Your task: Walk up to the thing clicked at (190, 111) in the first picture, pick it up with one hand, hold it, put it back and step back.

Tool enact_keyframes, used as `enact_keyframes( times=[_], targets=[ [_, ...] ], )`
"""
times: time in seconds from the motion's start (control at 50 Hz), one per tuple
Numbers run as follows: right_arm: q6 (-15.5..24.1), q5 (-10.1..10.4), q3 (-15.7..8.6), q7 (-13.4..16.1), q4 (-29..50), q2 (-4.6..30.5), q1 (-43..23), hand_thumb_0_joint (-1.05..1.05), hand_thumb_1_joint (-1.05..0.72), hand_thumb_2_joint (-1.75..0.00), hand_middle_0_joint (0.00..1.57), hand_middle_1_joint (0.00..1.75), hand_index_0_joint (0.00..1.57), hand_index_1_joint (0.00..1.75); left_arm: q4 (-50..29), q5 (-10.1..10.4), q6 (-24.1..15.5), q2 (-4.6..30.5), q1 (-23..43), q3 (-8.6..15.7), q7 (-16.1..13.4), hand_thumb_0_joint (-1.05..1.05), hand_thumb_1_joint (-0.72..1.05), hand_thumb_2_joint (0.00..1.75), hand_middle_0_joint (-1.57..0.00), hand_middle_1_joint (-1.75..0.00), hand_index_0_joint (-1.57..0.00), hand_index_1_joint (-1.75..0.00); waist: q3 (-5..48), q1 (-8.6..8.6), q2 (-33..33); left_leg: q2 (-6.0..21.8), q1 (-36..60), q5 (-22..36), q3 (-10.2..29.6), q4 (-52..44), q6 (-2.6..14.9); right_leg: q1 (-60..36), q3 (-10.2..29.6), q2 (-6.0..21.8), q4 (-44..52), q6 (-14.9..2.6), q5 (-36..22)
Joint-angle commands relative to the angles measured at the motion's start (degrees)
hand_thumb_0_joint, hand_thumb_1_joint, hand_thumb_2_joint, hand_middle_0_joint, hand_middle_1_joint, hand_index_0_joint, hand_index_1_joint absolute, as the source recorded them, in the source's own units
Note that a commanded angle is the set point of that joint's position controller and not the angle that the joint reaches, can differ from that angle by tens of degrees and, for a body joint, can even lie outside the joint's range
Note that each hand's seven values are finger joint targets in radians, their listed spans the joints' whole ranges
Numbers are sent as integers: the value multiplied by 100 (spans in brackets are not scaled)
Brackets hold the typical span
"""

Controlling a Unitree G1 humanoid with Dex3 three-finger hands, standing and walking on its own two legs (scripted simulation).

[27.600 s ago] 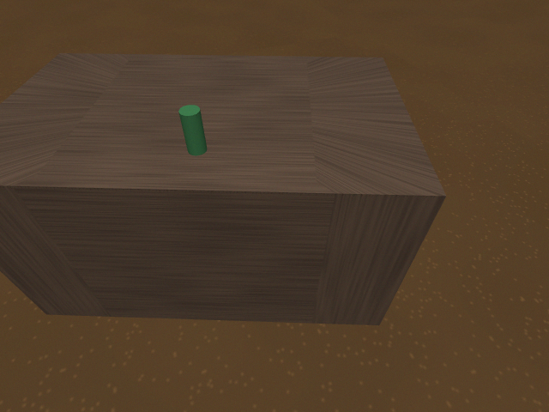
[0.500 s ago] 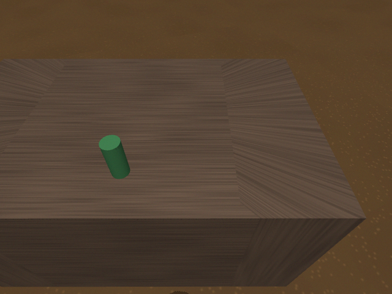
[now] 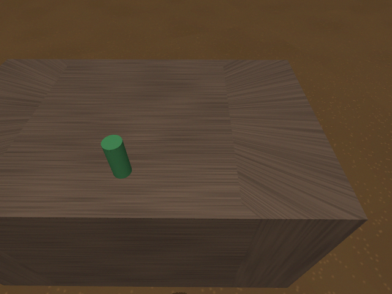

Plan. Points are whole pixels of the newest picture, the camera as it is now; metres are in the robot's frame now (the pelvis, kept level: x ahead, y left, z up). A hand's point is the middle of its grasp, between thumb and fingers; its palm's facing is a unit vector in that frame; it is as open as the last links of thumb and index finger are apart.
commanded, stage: stand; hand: left
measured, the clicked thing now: (117, 157) +0.47 +0.23 -0.02
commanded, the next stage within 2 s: step back in 0.84 s
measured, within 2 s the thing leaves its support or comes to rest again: neither
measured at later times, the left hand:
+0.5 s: hand out of the picture +0.06 +0.25 -0.16, palm faces -0.03 -0.94 -0.34, open 7.4 cm
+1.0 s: hand out of the picture +0.05 +0.27 -0.16, palm faces +0.00 -0.92 -0.38, open 7.4 cm
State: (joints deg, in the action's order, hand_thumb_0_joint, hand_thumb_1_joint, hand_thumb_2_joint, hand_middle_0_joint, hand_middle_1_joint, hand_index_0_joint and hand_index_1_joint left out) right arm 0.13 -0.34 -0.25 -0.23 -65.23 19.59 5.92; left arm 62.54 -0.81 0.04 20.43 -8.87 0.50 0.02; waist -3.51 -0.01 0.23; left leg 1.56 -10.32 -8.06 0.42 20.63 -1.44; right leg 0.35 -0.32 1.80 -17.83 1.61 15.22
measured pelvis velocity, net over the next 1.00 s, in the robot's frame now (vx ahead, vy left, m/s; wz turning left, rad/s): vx -0.03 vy -0.01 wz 0.01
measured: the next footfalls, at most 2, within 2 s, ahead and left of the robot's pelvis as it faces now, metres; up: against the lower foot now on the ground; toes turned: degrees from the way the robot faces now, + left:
left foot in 1.44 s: -0.09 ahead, +0.11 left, +0.00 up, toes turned +3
right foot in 1.86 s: -0.21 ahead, -0.13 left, +0.00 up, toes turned +2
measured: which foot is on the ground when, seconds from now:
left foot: down 0.00-1.00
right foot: down 0.00-1.00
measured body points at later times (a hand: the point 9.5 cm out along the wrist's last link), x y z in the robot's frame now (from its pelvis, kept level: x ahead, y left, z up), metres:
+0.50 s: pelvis +0.00 +0.00 +0.00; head +0.01 +0.01 +0.45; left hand +0.06 +0.30 -0.14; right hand +0.07 -0.30 -0.13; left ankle +0.04 +0.14 -0.75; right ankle -0.06 -0.14 -0.75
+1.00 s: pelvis -0.03 -0.01 -0.01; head +0.03 +0.00 +0.43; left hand +0.05 +0.31 -0.14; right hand +0.07 -0.31 -0.14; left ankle +0.04 +0.13 -0.75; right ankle -0.06 -0.13 -0.74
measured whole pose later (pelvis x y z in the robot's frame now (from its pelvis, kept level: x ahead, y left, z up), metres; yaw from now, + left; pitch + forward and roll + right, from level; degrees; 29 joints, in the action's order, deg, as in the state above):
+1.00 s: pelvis -0.03 -0.01 -0.01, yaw +1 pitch -2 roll +0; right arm -1.6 0.5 -2.0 -0.5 -59.5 20.9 2.5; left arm 58.0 0.4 1.7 22.2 -5.3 2.9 -0.4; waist -9.8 0.0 0.0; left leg 2.0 -17.4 -8.1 1.5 27.1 -1.2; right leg 11.4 -0.5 0.7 -34.4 -1.1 19.8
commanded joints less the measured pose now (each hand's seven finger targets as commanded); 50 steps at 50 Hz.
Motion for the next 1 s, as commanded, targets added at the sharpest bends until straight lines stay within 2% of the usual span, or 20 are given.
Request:
enact_keyframes(
  times=[0.0,0.06,0.3,0.34,0.38,0.42,0.48,0.52,0.64,0.66,0.72,0.74,0.8,0.82,0.84,0.88,0.9,0.94,0.96,0.98],
  targets=[
    [123,-2,-234,62,354,1240,-204,0,-90,-90,20,30,20,30,-345,13,-130,1229,139,237,-81,0,90,90,-20,-30,-20,-30,326,51,-51,541,587,744,460,-198,223,661,329,605,409,-244,-775],
    [134,-9,-239,59,362,1237,-183,0,-90,-90,20,30,20,30,-367,17,-145,1221,90,233,-78,0,90,90,-20,-30,-20,-30,531,18,-28,581,678,1355,428,-80,247,501,294,614,279,-225,-1327],
    [129,-4,-237,59,367,1248,-179,0,-90,-90,20,30,20,30,-337,7,-131,1215,74,223,-69,0,90,90,-20,-30,-20,-30,237,32,-52,546,501,802,477,-229,216,687,307,577,390,-241,-709],
    [126,-4,-236,58,372,1262,-124,0,-90,-90,20,30,20,30,-341,6,-134,1221,104,230,-67,0,90,90,-20,-30,-20,-30,320,46,-55,546,495,767,468,-212,235,611,334,598,371,-240,-770],
    [134,-2,-234,58,375,1243,-186,0,-90,-90,20,30,20,30,-340,11,-136,1221,78,227,-71,0,90,90,-20,-30,-20,-30,407,12,-62,590,596,1072,486,-145,250,567,306,607,327,-236,-939],
    [124,-1,-232,64,361,1241,-139,0,-90,-90,20,30,20,30,-330,13,-129,1234,114,232,-65,0,90,90,-20,-30,-20,-30,265,43,-27,545,472,719,486,-252,225,623,324,585,384,-239,-647],
    [133,1,-236,59,372,1252,-145,0,-90,-90,20,30,20,30,-348,7,-134,1225,113,229,-62,0,90,90,-20,-30,-20,-30,343,30,-70,553,506,795,498,-222,235,576,321,590,364,-247,-741],
    [134,-2,-233,57,383,1238,-181,0,-90,-90,20,30,20,30,-334,8,-135,1200,61,222,-67,0,90,90,-20,-30,-20,-30,378,4,-31,581,555,1119,496,-161,241,584,276,582,328,-223,-945],
    [127,-3,-229,72,380,1240,-111,0,-90,-90,20,30,20,30,-337,20,-131,1221,84,228,-69,0,90,90,-20,-30,-20,-30,425,13,-27,560,542,1019,470,-139,249,517,317,610,343,-247,-926],
    [135,-6,-230,71,383,1237,-154,0,-90,-90,20,30,20,30,-335,21,-130,1214,70,225,-76,0,90,90,-20,-30,-20,-30,420,-6,-22,590,569,1221,483,-103,255,509,285,608,318,-238,-1090],
    [124,7,-216,63,371,1244,-108,0,-90,-90,20,30,20,30,-313,18,-122,1201,92,219,-66,0,90,90,-20,-30,-20,-30,268,32,-70,542,448,747,494,-207,233,593,317,594,389,-239,-673],
    [128,-6,-230,67,389,1230,-140,0,-90,-90,20,30,20,30,-337,11,-128,1248,67,233,-68,0,90,90,-20,-30,-20,-30,369,8,-37,573,559,968,478,-145,246,570,308,610,348,-248,-852],
    [132,0,-224,68,392,1250,-149,0,-90,-90,20,30,20,30,-332,17,-134,1227,70,225,-66,0,90,90,-20,-30,-20,-30,351,5,-57,569,514,993,500,-161,247,563,310,601,364,-238,-856],
    [43,35,-380,41,522,1653,-293,0,-90,-90,20,30,20,30,-408,105,-49,1564,255,466,-100,0,90,90,-20,-30,-20,-30,-227,54,-170,547,59,2257,595,324,447,906,220,445,-300,-275,-1744],
    [13,82,-393,51,603,1579,-210,0,-90,-90,20,30,20,30,-484,142,-11,1465,159,472,-126,0,90,90,-20,-30,-20,-30,-14,42,-241,639,116,2717,589,444,564,853,74,374,-603,-302,-1879],
    [-23,118,-439,45,695,1637,-139,0,-90,-90,20,30,20,30,-568,166,30,1269,-4,458,-137,0,90,90,-20,-30,-20,-30,321,49,-545,907,140,2894,844,300,867,782,-61,117,-1249,-338,-1470],
    [-48,113,-493,46,764,1714,-145,0,-90,-90,20,30,20,30,-609,164,58,1178,-140,453,-135,0,90,90,-20,-30,-20,-30,615,29,-710,1116,234,2988,1067,242,1069,806,-115,-49,-1659,-346,-1136],
    [-106,83,-588,64,980,1854,-301,0,-90,-90,20,30,20,30,-669,131,150,1097,-306,483,-118,0,90,90,-20,-30,-20,-30,928,-32,-1130,1472,78,2529,1406,99,1391,827,-115,-256,-2395,-371,391],
    [-137,47,-605,80,1083,1831,-420,0,-90,-90,20,30,20,30,-674,103,181,1066,-430,499,-110,0,90,90,-20,-30,-20,-30,1003,-90,-1264,1587,-126,2310,1492,117,1487,825,-46,-260,-2663,-413,1021],
    [-175,20,-617,92,1188,1813,-534,0,-90,-90,20,30,20,30,-695,95,197,1054,-601,508,-101,0,90,90,-20,-30,-20,-30,1104,-167,-1252,1558,-233,2011,1380,280,1504,807,38,-202,-2628,-467,1134]
  ],
)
